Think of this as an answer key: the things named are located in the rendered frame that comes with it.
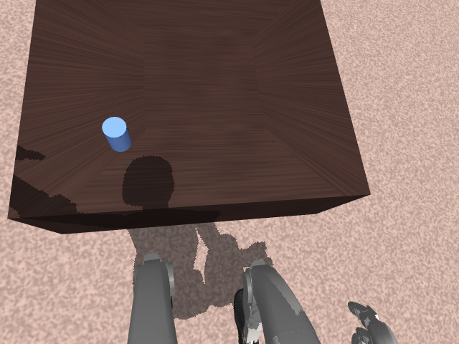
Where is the can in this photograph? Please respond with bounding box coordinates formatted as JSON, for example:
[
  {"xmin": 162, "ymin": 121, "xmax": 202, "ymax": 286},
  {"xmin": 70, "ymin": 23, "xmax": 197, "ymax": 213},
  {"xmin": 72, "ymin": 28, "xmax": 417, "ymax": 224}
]
[{"xmin": 102, "ymin": 117, "xmax": 131, "ymax": 152}]

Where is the right robot foot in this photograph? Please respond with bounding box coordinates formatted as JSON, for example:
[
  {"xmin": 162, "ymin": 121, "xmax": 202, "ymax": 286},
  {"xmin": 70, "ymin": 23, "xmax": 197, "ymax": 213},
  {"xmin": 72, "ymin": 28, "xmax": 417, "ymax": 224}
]
[{"xmin": 234, "ymin": 288, "xmax": 259, "ymax": 344}]

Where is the right robot hand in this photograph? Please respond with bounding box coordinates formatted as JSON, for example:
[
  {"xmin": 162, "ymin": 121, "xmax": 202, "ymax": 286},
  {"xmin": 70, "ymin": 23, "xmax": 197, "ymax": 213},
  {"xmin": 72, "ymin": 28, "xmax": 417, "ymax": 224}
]
[{"xmin": 348, "ymin": 302, "xmax": 399, "ymax": 344}]

